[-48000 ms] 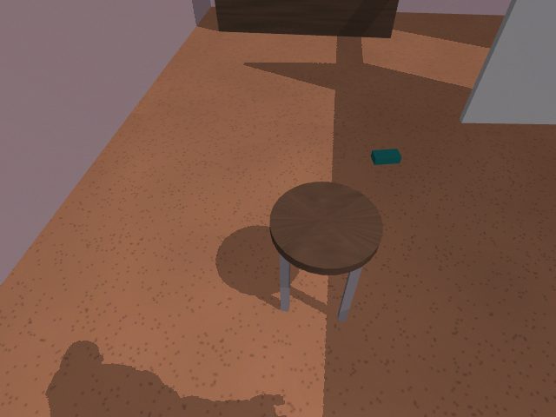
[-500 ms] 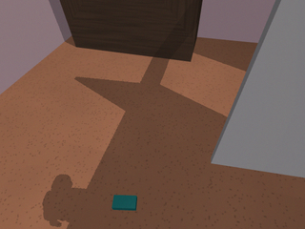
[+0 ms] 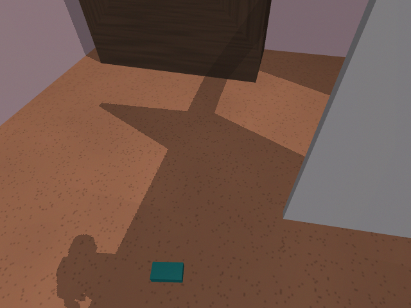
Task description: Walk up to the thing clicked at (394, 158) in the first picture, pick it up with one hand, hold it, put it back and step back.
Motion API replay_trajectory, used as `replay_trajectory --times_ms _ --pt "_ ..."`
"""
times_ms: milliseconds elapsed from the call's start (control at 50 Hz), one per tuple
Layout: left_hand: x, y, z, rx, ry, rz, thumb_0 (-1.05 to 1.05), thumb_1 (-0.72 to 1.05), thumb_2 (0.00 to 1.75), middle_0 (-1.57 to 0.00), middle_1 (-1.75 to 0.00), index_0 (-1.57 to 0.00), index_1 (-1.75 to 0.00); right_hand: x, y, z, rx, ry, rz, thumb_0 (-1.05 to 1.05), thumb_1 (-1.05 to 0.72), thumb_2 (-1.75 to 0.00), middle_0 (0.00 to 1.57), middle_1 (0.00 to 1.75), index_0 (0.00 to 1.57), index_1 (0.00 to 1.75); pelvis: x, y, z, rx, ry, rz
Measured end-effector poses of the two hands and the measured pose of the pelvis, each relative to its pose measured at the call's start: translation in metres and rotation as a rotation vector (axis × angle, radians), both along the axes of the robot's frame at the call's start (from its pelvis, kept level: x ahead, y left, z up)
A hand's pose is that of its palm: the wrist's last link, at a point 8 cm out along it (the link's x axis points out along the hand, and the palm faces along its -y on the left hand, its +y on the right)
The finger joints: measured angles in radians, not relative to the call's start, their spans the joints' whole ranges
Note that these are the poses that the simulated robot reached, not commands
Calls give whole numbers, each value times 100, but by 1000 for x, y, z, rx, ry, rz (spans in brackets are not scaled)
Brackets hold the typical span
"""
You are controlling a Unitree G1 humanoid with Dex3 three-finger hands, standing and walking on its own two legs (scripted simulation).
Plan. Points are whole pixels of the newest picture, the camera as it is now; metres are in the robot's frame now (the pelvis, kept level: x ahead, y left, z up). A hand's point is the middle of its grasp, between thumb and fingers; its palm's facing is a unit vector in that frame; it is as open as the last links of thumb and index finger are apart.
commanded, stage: stand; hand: left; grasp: from above
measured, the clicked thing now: (167, 272) +0.43 +0.23 -0.76
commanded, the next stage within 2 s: step back in 0.18 s
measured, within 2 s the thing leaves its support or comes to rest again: neither
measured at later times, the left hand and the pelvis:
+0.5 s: hand out of the picture +0.09 +0.30 -0.18, palm faces +0.01 -0.93 -0.37, open 7.4 cm; pelvis -0.04 +0.03 -0.03, yaw +1 degrees
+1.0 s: hand out of the picture -0.05 +0.28 -0.16, palm faces -0.06 -0.91 -0.41, open 7.3 cm; pelvis -0.15 +0.02 -0.02, yaw -3 degrees
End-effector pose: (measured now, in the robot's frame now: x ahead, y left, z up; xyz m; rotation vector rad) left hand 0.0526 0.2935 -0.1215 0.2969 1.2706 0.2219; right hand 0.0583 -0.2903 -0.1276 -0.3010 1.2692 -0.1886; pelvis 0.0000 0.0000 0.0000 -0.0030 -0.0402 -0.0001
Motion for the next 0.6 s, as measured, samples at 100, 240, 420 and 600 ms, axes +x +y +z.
replay_trajectory --times_ms 100,240,420,600 --pt "2 -1 0 0 -1 -2 0 90 89 -20 -30 -21 -30 0 -1 0 -1 3 2 0 -91 -90 20 30 20 30 1 -1 0 1 2 0" --pt "8 2 0 4 -24 14 0 90 89 -20 -30 -21 -30 7 -5 -1 -2 -9 2 0 -91 -90 20 30 20 30 -3 -1 -3 -4 8 4" --pt "17 31 -8 43 -81 -27 0 90 89 -20 -30 -21 -30 2 -8 0 -57 -48 2 0 -91 -90 20 30 20 30 -31 17 -18 0 3 12" --pt "29 56 -21 35 -152 -52 0 90 89 -20 -30 -21 -30 -50 16 4 -106 15 15 0 -91 -90 20 30 20 30 -59 41 -25 -11 15 19"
